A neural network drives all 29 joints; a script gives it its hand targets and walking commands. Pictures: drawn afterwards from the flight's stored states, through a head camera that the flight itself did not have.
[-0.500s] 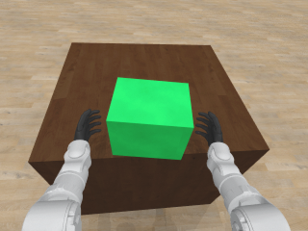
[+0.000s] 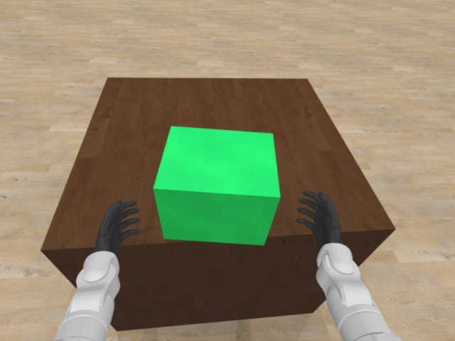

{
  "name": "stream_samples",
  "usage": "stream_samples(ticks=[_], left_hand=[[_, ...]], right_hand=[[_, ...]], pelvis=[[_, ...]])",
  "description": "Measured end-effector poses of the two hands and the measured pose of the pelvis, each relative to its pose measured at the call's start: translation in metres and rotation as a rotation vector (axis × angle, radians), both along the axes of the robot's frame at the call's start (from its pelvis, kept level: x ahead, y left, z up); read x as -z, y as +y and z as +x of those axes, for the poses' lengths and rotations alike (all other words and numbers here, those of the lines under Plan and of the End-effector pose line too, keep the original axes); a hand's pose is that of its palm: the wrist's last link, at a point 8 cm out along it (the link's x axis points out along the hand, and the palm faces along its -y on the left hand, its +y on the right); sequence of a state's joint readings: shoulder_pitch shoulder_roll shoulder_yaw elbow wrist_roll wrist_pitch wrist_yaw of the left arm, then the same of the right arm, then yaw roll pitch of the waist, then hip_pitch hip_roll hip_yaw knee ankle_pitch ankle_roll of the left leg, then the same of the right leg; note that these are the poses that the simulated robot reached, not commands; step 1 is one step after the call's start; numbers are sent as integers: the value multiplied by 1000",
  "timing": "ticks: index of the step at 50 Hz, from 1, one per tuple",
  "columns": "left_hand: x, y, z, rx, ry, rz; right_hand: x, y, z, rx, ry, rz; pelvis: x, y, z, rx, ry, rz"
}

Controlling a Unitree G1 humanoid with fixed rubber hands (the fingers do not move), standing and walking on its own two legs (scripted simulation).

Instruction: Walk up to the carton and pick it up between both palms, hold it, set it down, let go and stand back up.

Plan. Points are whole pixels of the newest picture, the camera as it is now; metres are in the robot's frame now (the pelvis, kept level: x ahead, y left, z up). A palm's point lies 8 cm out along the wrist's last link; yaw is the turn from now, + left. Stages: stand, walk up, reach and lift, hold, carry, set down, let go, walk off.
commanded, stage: set down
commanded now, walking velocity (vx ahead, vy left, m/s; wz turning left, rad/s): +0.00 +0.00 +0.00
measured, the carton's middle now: (218, 186) +0.45 +0.01 +0.00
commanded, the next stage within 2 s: none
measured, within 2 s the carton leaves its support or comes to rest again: neither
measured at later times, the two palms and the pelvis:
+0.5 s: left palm (91, 281) +0.25 +0.23 +0.01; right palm (344, 274) +0.23 -0.19 +0.04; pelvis +0.00 -0.01 +0.00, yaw +0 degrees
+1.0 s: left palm (77, 313) +0.20 +0.23 +0.00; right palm (355, 304) +0.19 -0.19 +0.04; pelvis +0.00 -0.01 +0.00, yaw +0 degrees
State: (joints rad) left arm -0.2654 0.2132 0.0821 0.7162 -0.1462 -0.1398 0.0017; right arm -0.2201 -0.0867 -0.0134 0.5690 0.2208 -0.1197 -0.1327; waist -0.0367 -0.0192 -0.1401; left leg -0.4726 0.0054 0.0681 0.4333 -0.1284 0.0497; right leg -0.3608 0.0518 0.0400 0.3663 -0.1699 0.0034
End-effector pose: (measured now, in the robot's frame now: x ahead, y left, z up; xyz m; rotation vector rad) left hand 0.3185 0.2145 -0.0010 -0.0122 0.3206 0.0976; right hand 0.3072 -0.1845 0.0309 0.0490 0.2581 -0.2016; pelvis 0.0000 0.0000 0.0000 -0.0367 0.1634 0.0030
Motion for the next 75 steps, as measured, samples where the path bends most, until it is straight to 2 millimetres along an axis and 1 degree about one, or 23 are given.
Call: stream_samples(ticks=[4, 9, 12, 16, 21, 32, 37, 45, 49, 54, 61, 72, 75], left_hand=[[-1, 1, -12, -4, 0, 4], [-5, 3, -20, 0, -5, -1], [-6, 4, -26, 12, -12, 0], [-5, 5, -37, 20, 2, -1], [-6, 7, -55, 16, 1, 3], [-10, 16, -85, -9, 5, -7], [-7, 17, -95, -11, 27, -6], [-11, 19, -106, -16, 19, 5], [-5, 20, -113, -22, 49, 5], [0, 21, -117, -29, 80, 5], [3, 21, -116, -31, 95, 6], [9, 19, -112, -33, 135, 7], [11, 19, -112, -35, 148, 8]], right_hand=[[-3, -1, -9, -5, -11, 13], [-8, 0, -19, -11, -23, 17], [-6, 1, -28, -17, -19, 19], [-4, 0, -43, -4, -13, 20], [-6, -1, -63, 3, -18, 25], [-18, 1, -88, -11, -32, 36], [-15, -1, -99, -3, -1, 32], [-8, -4, -113, -5, 38, 37], [-4, -5, -118, -6, 59, 37], [0, -5, -118, -20, 79, 31], [10, -6, -118, -29, 121, 27], [38, -12, -124, -33, 224, 13], [43, -13, -125, -37, 235, 14]], pelvis=[[-1, -2, 4, -1, -28, 3], [-2, -4, 8, -2, -57, 6], [-2, -5, 9, -3, -72, 7], [-2, -6, 8, -4, -92, 8], [-2, -6, 6, -4, -107, 8], [-2, -5, 2, -5, -144, 7], [-2, -5, 0, -5, -159, 7], [-2, -5, -1, -6, -170, 8], [-2, -5, -1, -6, -170, 8], [-2, -5, 0, -5, -169, 8], [-2, -6, 3, -5, -165, 9], [-3, -8, 10, -5, -156, 11], [-3, -8, 12, -5, -153, 12]])
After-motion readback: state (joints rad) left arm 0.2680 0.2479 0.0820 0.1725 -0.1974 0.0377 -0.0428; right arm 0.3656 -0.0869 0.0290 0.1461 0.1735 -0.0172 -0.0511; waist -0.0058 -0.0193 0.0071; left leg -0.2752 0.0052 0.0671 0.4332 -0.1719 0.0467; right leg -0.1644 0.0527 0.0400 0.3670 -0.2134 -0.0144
